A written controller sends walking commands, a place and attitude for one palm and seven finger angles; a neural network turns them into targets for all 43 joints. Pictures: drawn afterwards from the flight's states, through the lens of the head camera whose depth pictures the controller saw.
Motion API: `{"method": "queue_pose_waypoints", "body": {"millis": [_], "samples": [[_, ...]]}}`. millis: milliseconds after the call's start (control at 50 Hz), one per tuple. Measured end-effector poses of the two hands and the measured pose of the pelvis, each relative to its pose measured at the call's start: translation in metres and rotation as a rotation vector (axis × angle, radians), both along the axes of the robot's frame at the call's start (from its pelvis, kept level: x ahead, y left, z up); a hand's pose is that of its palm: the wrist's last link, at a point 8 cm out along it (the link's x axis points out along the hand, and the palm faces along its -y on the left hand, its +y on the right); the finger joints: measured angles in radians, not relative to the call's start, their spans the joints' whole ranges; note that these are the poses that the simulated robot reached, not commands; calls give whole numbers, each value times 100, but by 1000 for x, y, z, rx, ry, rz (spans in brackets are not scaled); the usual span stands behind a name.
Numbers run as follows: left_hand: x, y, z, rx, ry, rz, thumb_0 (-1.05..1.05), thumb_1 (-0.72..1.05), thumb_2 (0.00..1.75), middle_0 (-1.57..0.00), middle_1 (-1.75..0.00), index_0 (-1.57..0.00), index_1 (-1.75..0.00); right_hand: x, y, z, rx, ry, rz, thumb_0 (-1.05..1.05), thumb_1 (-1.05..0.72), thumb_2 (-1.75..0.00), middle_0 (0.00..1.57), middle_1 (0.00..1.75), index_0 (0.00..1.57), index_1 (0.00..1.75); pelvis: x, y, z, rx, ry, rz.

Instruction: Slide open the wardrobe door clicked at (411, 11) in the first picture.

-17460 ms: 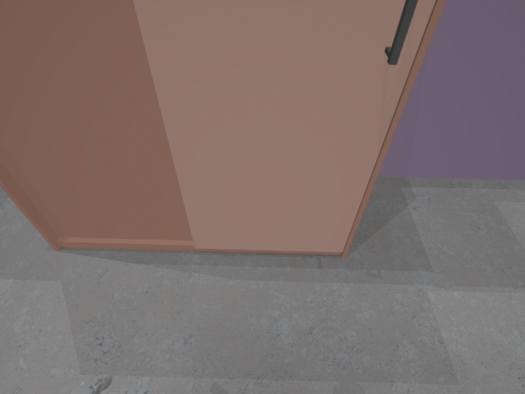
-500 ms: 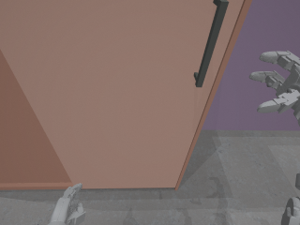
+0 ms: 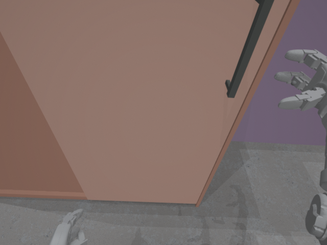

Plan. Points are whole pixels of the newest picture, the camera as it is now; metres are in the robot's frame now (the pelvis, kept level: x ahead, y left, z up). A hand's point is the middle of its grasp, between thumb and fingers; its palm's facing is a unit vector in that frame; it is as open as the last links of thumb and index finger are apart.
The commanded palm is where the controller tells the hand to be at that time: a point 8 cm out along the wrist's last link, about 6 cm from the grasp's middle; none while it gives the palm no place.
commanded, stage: move the hooked fingers beside the handle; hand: right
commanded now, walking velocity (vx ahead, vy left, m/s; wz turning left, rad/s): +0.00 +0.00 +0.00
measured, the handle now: (243, 51) +0.49 -0.14 +0.27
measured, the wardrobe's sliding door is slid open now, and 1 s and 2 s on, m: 0.00 0.00 0.00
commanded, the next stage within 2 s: none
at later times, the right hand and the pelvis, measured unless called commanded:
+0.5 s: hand (281, 73) +0.43 -0.22 +0.26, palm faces +0.00 +1.00 +0.00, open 13.9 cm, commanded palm +0.41 -0.27 +0.26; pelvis +0.00 -0.01 +0.00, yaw +1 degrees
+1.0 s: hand (282, 80) +0.43 -0.23 +0.24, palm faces +0.06 +1.00 -0.01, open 13.9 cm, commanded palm +0.40 -0.27 +0.26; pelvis -0.01 +0.00 +0.00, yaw +1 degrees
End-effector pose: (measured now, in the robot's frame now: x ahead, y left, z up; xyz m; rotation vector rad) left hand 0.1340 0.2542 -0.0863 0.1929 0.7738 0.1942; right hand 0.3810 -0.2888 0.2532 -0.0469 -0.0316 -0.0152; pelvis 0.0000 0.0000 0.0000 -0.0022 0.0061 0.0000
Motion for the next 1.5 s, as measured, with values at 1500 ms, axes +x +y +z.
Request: {"method": "queue_pose_waypoints", "body": {"millis": [1500], "samples": [[-30, -9, -3, -2, 30, 32, 1, 90, 90, -20, -30, -20, -30, 19, 30, 11, 45, -70, 26, -1, 50, -30, 30, 120, 30, 120, -10, -8, -1, 10, 2, 12]]}}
